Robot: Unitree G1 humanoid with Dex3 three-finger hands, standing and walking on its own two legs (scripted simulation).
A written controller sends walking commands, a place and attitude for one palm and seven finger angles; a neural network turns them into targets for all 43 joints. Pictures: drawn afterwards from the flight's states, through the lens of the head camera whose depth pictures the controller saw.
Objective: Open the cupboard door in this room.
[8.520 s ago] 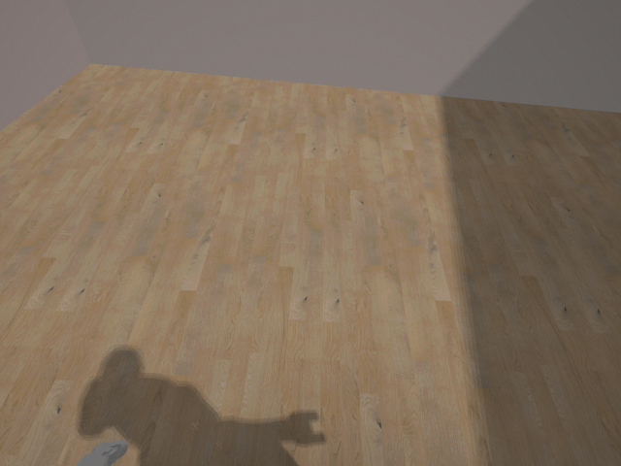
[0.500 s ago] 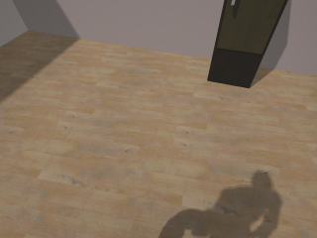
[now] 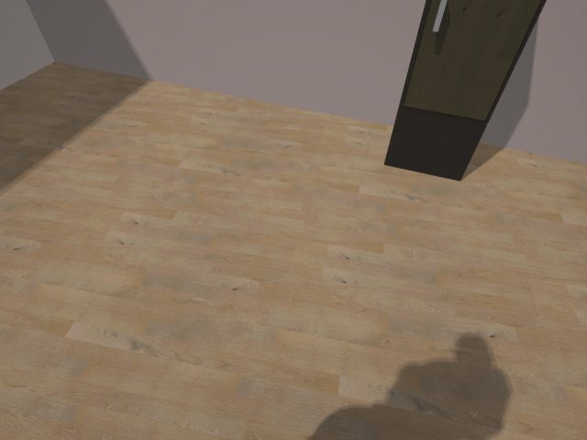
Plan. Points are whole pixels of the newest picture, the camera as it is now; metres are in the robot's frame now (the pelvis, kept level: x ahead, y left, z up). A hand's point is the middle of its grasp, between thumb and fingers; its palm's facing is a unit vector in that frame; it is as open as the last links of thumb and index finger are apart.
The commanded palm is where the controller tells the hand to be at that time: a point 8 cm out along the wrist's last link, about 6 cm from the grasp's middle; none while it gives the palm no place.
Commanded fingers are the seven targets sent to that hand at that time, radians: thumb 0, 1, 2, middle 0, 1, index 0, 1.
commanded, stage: turn or walk to find it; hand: left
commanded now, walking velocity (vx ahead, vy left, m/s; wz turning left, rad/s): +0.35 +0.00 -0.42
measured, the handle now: (440, 10) +1.60 -0.45 +0.03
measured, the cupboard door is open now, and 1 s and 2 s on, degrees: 0 0 0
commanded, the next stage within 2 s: stand and wait in 0.70 s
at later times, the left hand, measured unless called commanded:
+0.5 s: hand out of the picture +0.05 +0.10 -0.15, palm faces -0.08 -0.98 -0.17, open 7.4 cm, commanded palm none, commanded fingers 0.00 0.90 0.90 -0.20 -0.30 -0.20 -0.30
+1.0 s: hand (237, 284) +0.45 +0.16 -0.18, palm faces -0.18 -0.96 -0.21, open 7.4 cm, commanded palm none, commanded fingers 0.00 0.90 0.90 -0.20 -0.30 -0.20 -0.30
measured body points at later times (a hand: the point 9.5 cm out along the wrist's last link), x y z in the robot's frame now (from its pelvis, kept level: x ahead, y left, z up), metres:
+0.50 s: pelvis +0.11 -0.06 +0.00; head +0.13 -0.08 +0.45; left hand +0.05 +0.15 -0.14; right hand +0.14 -0.30 -0.16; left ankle +0.20 +0.09 -0.66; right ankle +0.01 -0.12 -0.74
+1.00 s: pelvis +0.33 -0.01 +0.00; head +0.37 +0.00 +0.45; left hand +0.46 +0.21 -0.16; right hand +0.30 -0.26 -0.14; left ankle +0.37 +0.03 -0.74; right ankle +0.30 -0.17 -0.66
